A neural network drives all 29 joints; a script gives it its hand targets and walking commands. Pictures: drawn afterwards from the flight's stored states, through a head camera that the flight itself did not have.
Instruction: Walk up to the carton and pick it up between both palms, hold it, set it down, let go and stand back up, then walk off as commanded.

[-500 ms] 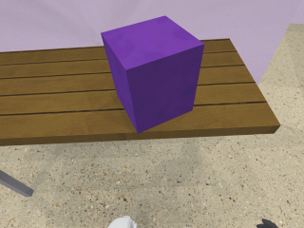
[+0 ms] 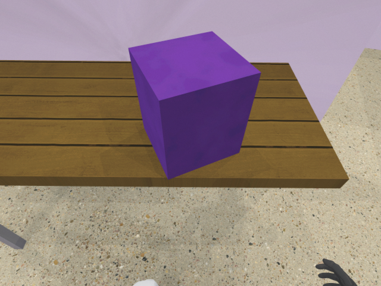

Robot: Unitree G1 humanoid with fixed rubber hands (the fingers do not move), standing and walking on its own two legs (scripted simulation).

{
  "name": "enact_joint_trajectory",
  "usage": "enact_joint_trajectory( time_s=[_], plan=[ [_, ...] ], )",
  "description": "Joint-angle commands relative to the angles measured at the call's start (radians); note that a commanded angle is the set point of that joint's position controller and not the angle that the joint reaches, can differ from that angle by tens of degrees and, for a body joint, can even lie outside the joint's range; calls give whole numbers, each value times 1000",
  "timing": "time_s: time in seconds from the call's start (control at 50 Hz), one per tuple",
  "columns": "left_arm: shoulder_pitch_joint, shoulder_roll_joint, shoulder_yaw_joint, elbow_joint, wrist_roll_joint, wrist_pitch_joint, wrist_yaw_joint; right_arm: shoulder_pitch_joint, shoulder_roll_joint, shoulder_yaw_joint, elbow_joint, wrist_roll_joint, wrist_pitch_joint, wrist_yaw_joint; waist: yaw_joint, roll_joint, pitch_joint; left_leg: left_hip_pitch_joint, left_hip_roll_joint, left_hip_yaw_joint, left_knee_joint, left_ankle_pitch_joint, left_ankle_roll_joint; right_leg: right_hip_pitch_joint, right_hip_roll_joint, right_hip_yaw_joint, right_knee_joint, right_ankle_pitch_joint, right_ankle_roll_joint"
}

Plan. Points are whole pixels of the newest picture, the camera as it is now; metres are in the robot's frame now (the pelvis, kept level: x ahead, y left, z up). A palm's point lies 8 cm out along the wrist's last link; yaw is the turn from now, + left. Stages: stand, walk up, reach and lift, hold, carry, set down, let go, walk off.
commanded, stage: walk up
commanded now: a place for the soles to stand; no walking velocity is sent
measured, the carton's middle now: (189, 106) +0.50 +0.00 +0.10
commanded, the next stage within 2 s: reach and lift in 1.38 s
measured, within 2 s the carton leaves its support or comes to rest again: neither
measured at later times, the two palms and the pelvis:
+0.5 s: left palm out of the picture +0.06 +0.34 -0.08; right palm out of the picture +0.12 -0.30 -0.07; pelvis -0.02 +0.02 +0.00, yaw +0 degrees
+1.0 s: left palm out of the picture +0.08 +0.33 -0.08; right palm out of the picture +0.13 -0.30 -0.08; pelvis +0.00 +0.01 +0.00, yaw +0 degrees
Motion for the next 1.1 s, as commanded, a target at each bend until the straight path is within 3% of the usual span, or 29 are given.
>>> enact_joint_trajectory(
  time_s=[0.0,0.04,0.06,0.1,0.14,0.16,0.2,0.24,0.28,0.32,0.36,0.4,0.44,0.48,0.5,0.54,0.6,0.62,0.66,0.68,0.72,0.74,0.78,0.8,0.84,0.88,0.96,1.02,1.08],
  plan=[
    [-85,216,39,-38,6,-5,18,54,-150,-78,29,-16,-13,1,-43,-71,-99,198,24,55,-163,464,59,-29,-108,140,-177,614,-65],
    [-66,198,29,-57,-8,-3,23,87,-219,-94,22,-23,-21,-11,-55,15,-184,317,140,-170,-167,596,153,-118,-30,77,44,595,-3],
    [-67,158,21,-53,-4,5,22,76,-223,-98,6,-21,-28,-13,-59,-3,-171,249,265,-386,-267,548,239,-101,27,30,170,338,24],
    [-35,160,30,-44,-4,19,31,20,-239,-95,24,-16,-33,-13,-17,68,-104,174,334,-460,-313,611,289,-81,22,66,51,-129,2],
    [42,187,38,-23,10,0,25,-78,-215,-77,-12,-18,-18,-6,50,55,-90,34,225,-310,-226,476,203,47,-24,140,-190,75,-22],
    [51,211,39,0,23,-13,23,-95,-156,-63,-11,-9,-12,-3,49,-41,-88,-28,109,-145,-130,468,96,126,-90,196,-280,221,-48],
    [36,276,58,-1,24,-24,22,-103,-118,-53,-17,-15,0,-6,39,-112,-43,-112,26,21,-24,169,26,129,-274,385,-399,343,-134],
    [-34,289,41,-20,29,-19,19,-81,-147,-65,-8,-17,2,1,-7,-78,-30,-32,26,20,-58,-26,33,29,-292,384,-363,435,-179],
    [-84,263,42,-25,18,-11,13,-30,-131,-69,11,-19,-17,10,-36,-42,-52,168,39,-3,-185,267,47,-94,-173,214,-282,320,-109],
    [-113,194,26,-55,7,0,14,17,-196,-83,16,-28,-33,5,-38,104,-80,227,202,-294,-287,387,155,-161,-23,67,-50,219,1],
    [-39,183,35,-25,5,9,14,4,-250,-91,14,-28,-29,7,1,158,-95,155,265,-403,-390,178,227,-106,-4,58,-52,-68,-7],
    [17,197,36,-7,19,-1,9,-74,-197,-75,-6,-36,-15,7,33,76,-44,14,206,-309,-342,81,153,-23,-26,104,-194,-46,-12],
    [-9,246,44,-1,39,-4,4,-112,-152,-73,-18,-26,0,14,9,-9,28,-64,62,-137,-239,-55,59,-62,-95,277,-405,-224,-80],
    [-58,282,48,4,33,-8,6,-80,-142,-75,16,-21,7,18,-8,-120,50,-14,-6,12,-104,26,22,-127,-233,410,-523,-328,-131],
    [-69,270,47,-4,39,-9,5,-81,-147,-80,24,-23,4,21,-21,-74,36,15,18,3,-94,31,31,-129,-254,414,-517,-306,-145],
    [-147,241,38,-24,33,-3,6,4,-139,-83,45,-34,-11,20,-50,-40,12,179,16,-5,-200,106,38,-192,-172,240,-383,-131,-117],
    [-103,194,28,-21,15,5,5,-22,-214,-86,9,-37,-26,16,-19,121,-28,151,207,-380,-400,-9,147,-180,-18,73,-134,-23,-8],
    [-66,205,36,-11,23,1,13,-32,-229,-87,14,-36,-22,13,3,102,-43,94,227,-391,-388,64,166,-98,-8,88,-120,35,-2],
    [11,196,37,-4,23,-6,6,-88,-194,-73,-11,-27,-15,13,23,97,-16,-38,173,-293,-355,40,116,-15,-31,129,-221,-44,-24],
    [-2,199,29,7,17,-7,5,-125,-167,-76,-10,-25,-8,15,40,-17,27,-62,104,-204,-309,-5,76,-14,-62,186,-339,-97,-51],
    [-34,244,38,-14,32,-10,6,-101,-153,-71,8,-27,-6,14,5,-29,-2,-18,14,-65,-165,73,30,-35,-185,346,-439,-137,-118],
    [-61,266,46,-13,29,-10,8,-69,-138,-69,9,-16,-13,15,-15,-108,0,11,7,-21,-157,149,22,-38,-212,346,-420,-7,-140],
    [-120,246,35,-23,24,-9,8,-48,-162,-69,26,-30,-19,14,-34,-8,-51,143,33,-33,-202,227,36,-88,-161,247,-315,155,-101],
    [-131,228,31,-28,16,-8,11,-42,-175,-70,11,-25,-26,12,-25,-30,-82,187,67,-82,-197,409,53,-84,-111,178,-233,281,-58],
    [-91,206,22,-24,7,-3,17,-32,-190,-74,9,-20,-30,10,-7,11,-161,198,147,-210,-211,439,116,-42,-51,100,-144,300,-22],
    [-64,210,29,-17,16,-5,18,-55,-176,-67,2,-19,-26,3,6,17,-102,81,154,-214,-186,451,133,-17,-71,155,-188,271,-22],
    [-68,260,42,-7,22,-13,15,-79,-125,-58,-4,-9,-10,1,3,-83,-81,27,50,8,-92,334,34,39,-182,256,-288,357,-112],
    [-95,235,32,-33,12,-7,16,-34,-153,-68,8,-7,-23,5,-21,-33,-146,171,80,-49,-134,487,74,-15,-129,185,-185,424,-83],
    [-83,218,30,-40,16,5,18,-81,-163,-65,0,-12,-24,5,-4,14,-142,146,136,-170,-166,424,128,-17,-67,134,-167,274,-28]
  ],
)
